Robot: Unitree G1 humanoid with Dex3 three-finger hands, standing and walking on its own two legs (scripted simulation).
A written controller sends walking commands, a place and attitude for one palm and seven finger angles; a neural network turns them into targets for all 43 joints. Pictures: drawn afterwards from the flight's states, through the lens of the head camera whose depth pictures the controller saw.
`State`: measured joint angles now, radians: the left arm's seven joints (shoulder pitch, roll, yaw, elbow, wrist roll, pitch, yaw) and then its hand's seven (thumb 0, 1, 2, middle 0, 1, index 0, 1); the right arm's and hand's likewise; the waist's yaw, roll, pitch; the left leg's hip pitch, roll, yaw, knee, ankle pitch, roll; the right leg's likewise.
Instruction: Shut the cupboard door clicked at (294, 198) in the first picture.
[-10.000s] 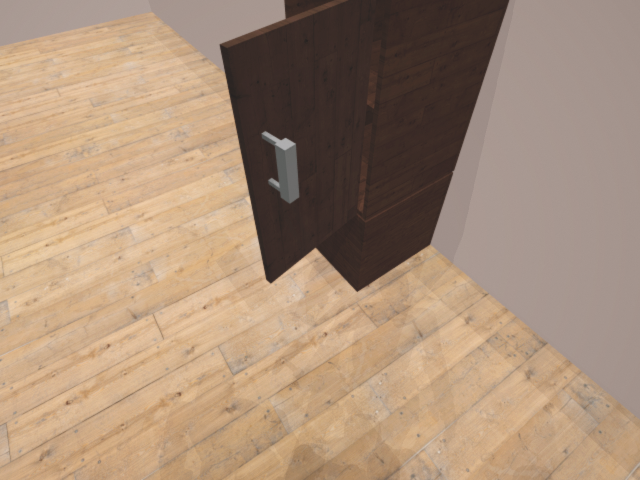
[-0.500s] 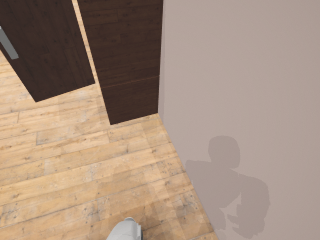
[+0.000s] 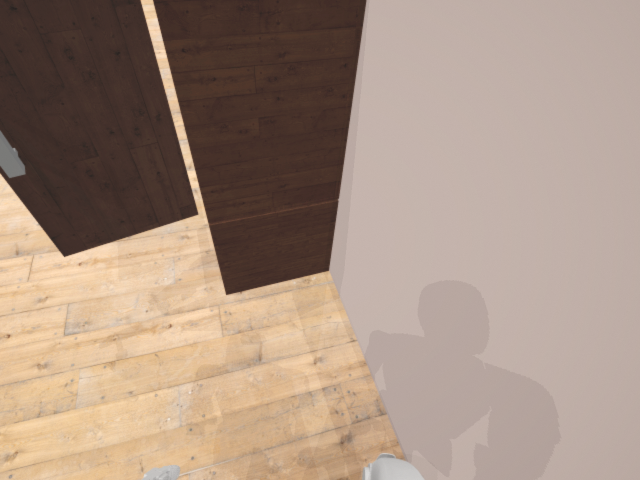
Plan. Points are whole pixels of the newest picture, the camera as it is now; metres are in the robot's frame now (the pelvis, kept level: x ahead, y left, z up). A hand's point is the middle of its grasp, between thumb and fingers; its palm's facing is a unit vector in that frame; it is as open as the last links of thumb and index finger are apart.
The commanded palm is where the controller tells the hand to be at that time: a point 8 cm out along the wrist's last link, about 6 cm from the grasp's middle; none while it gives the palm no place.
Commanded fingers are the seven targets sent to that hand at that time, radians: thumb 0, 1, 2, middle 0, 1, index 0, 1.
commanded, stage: turn to face it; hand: left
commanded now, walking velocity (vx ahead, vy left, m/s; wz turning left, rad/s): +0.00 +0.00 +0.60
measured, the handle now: out of the picture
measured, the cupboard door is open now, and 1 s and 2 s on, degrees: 100 100 100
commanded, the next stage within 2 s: take the last steps up to it in 0.88 s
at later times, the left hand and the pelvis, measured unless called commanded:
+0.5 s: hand out of the picture +0.05 +0.21 -0.19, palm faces +0.32 -0.92 -0.22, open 7.3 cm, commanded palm none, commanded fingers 0.00 0.90 0.90 -0.20 -0.30 -0.20 -0.30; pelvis +0.06 +0.00 -0.02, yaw +17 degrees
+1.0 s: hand out of the picture +0.05 +0.21 -0.17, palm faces +0.39 -0.90 -0.21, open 7.4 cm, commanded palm none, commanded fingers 0.00 0.90 0.90 -0.20 -0.30 -0.20 -0.30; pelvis +0.06 +0.01 +0.00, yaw +23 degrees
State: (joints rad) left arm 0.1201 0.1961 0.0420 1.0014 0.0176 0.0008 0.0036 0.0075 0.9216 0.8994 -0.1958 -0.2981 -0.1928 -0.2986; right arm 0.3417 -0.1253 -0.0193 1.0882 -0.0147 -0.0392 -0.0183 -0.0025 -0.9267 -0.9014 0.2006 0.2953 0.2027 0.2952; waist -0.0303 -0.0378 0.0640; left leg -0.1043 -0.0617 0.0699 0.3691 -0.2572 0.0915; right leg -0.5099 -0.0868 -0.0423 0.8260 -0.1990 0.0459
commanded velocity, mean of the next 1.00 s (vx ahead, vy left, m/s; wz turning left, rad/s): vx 0.01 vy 0.00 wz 0.37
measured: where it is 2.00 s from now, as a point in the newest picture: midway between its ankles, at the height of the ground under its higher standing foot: outside the picture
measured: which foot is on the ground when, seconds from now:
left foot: down 0.00-0.12, up 0.14-0.50, down 0.52-1.00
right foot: up 0.00-0.10, down 0.12-0.52, up 0.54-1.00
